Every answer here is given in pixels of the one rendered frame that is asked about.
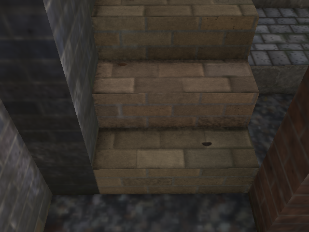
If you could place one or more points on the stairs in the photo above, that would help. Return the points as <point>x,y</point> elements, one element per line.
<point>174,94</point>

